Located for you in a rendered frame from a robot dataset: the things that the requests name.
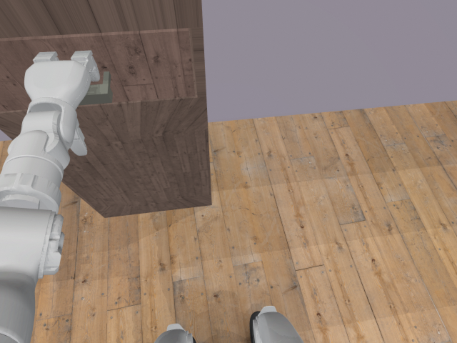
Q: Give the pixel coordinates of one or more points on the left robot upper arm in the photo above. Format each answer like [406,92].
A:
[31,244]

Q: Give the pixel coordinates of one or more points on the cabinet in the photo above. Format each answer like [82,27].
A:
[142,156]

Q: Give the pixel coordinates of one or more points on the left robot hand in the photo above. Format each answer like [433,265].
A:
[67,80]

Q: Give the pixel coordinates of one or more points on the right robot shin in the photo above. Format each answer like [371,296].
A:
[267,309]

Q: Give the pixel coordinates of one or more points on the handle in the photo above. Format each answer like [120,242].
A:
[99,93]

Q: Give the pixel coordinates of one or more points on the robot shin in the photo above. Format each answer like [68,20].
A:
[174,326]
[267,309]

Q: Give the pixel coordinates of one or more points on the left robot shin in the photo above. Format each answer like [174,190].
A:
[174,326]

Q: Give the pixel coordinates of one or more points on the left robot forearm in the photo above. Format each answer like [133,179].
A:
[32,173]

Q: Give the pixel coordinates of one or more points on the drawer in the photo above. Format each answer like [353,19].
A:
[144,65]

